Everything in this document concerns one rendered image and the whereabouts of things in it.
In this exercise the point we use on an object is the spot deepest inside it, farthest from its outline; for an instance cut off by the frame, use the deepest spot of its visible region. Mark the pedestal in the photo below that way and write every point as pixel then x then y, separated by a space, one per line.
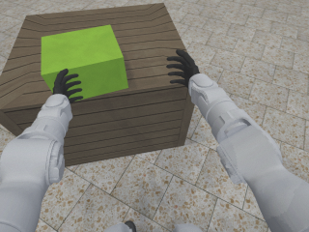
pixel 152 114

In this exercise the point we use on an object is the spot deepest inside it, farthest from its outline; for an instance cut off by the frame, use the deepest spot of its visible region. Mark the left robot forearm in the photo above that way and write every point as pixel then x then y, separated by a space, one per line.
pixel 52 122

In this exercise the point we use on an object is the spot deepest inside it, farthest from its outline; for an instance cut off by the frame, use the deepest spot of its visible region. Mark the robot left foot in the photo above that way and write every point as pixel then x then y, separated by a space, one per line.
pixel 131 225

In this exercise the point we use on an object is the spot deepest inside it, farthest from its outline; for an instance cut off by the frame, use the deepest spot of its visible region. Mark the carton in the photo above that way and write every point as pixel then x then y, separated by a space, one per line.
pixel 92 53

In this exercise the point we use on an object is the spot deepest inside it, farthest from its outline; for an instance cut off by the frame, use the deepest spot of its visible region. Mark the right robot forearm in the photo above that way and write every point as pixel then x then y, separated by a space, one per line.
pixel 220 112

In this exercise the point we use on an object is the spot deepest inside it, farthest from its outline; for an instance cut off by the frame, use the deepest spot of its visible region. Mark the left robot hand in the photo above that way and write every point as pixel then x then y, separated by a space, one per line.
pixel 60 86

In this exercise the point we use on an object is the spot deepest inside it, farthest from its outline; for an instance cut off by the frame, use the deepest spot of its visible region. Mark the robot right upper arm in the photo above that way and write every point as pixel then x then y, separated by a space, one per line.
pixel 282 197

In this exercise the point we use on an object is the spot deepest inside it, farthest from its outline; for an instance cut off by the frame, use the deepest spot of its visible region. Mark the right robot hand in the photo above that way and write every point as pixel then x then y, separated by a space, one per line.
pixel 187 66

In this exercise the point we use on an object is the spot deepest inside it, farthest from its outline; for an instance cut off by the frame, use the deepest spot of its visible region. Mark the robot left upper arm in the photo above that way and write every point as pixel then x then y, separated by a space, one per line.
pixel 28 168

